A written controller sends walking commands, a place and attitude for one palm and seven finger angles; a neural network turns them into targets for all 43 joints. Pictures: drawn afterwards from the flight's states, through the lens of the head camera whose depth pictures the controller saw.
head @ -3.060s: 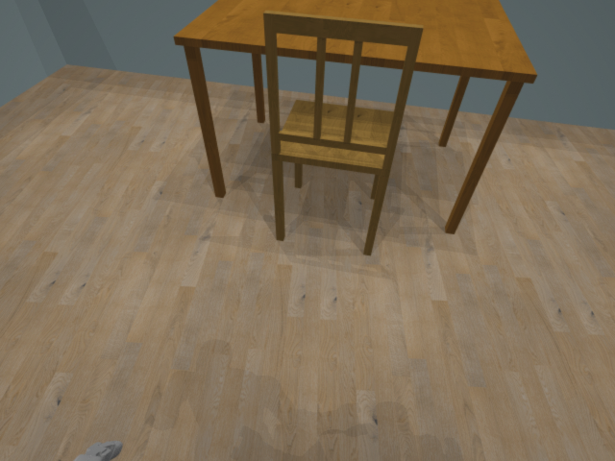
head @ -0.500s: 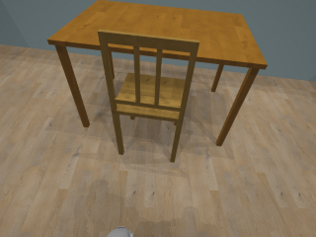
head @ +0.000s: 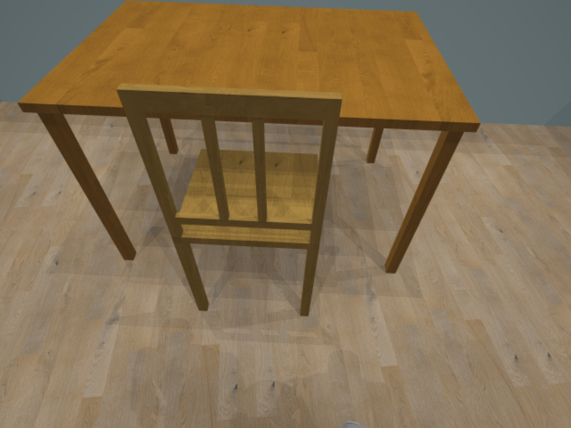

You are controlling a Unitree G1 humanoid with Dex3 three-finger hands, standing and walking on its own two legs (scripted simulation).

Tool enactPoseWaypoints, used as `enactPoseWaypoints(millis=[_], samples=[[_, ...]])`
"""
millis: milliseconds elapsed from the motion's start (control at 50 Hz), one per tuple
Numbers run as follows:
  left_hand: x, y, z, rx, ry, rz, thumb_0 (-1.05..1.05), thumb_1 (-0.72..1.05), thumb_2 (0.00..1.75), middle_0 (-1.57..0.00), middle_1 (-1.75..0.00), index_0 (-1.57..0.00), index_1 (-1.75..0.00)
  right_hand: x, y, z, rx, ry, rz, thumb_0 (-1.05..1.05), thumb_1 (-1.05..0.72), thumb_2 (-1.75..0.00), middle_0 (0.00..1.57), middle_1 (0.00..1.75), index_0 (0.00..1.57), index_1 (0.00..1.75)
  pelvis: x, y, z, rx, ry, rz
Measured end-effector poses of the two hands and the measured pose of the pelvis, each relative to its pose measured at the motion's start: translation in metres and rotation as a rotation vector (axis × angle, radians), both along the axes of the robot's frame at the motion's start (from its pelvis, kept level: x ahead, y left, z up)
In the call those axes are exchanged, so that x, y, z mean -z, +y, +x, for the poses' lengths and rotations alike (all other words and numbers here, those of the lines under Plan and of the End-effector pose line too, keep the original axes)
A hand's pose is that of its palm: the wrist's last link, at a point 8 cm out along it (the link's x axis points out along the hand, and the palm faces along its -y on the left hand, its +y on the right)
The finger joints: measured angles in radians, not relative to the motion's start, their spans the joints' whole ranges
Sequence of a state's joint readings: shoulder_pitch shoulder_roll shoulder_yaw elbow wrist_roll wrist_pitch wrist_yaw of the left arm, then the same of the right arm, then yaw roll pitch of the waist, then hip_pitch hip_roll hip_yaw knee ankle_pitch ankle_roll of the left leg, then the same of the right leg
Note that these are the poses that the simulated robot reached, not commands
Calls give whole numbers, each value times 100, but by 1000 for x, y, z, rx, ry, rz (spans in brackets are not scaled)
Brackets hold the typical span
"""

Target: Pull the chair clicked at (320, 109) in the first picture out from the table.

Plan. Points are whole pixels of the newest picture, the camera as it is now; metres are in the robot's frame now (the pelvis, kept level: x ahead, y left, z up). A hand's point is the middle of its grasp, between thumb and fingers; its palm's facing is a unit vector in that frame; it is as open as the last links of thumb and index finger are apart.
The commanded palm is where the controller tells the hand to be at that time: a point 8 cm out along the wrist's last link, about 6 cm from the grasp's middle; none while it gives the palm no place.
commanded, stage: take the last steps up to it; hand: left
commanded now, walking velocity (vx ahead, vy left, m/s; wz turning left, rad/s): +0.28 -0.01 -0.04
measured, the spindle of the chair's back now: (217, 172) +0.66 +0.18 -0.07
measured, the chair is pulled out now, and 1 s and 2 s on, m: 0.00 0.00 0.00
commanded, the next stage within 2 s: come to a stop and stand still in 0.34 s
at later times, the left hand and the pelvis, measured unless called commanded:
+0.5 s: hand out of the picture +0.11 +0.13 -0.19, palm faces +0.11 -0.99 -0.12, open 7.3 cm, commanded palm none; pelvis +0.16 -0.02 -0.01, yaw +1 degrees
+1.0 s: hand (205, 422) +0.17 +0.14 -0.18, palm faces +0.02 -0.96 -0.27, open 7.4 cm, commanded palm none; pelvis +0.13 -0.06 -0.01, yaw -1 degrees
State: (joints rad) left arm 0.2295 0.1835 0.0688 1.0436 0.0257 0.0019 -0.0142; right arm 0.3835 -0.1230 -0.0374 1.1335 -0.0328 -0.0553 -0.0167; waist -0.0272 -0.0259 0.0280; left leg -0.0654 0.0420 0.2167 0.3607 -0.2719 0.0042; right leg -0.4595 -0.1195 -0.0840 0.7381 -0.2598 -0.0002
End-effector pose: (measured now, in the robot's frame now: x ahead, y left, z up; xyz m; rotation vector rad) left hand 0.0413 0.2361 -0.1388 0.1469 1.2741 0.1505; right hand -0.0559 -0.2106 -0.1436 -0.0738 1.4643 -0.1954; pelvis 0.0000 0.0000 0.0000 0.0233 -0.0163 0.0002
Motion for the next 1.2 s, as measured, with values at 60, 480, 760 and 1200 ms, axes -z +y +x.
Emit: enactPoseWaypoints(millis=[60,480,760,1200], samples=[[-2,-13,45,40,-50,25,1,92,90,-19,-30,-20,-29,11,-7,-2,35,59,37,0,-91,-90,20,30,20,30,7,-15,22,8,0,10],[18,-59,60,-100,152,-80,1,91,90,-20,-30,-20,-30,-11,-46,275,-137,-258,-63,1,-92,-90,20,30,20,30,4,-25,150,-14,-2,-60],[19,-27,114,-46,179,-29,1,91,90,-20,-30,-20,-30,-13,-17,313,-111,-279,-75,-2,-94,-90,20,30,21,30,3,-12,163,22,1,-38],[10,-95,104,3,67,7,1,93,90,-20,-30,-20,-30,11,-101,157,-6,-21,-37,1,-91,-90,20,30,20,30,7,-82,127,7,4,-44]])
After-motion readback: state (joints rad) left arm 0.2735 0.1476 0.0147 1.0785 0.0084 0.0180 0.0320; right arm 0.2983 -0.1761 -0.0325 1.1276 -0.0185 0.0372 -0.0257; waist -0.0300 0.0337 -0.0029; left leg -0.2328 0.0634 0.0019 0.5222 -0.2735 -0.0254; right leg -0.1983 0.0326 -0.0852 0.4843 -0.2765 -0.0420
